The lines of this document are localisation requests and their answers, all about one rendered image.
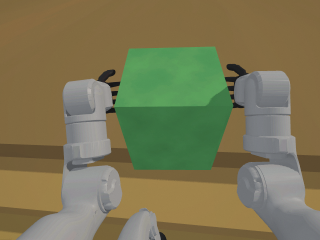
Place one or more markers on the robot left hand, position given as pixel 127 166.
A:
pixel 105 75

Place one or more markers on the robot left shin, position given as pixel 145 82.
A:
pixel 157 237

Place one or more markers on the robot right upper arm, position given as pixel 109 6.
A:
pixel 275 191

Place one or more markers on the left robot forearm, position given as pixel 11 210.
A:
pixel 85 103

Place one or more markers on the right robot forearm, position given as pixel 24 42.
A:
pixel 265 96

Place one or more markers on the robot right hand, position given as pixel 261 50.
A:
pixel 241 72

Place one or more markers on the carton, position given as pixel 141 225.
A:
pixel 173 105

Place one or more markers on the robot left upper arm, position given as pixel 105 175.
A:
pixel 88 195

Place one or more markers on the robot left thigh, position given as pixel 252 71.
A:
pixel 140 226

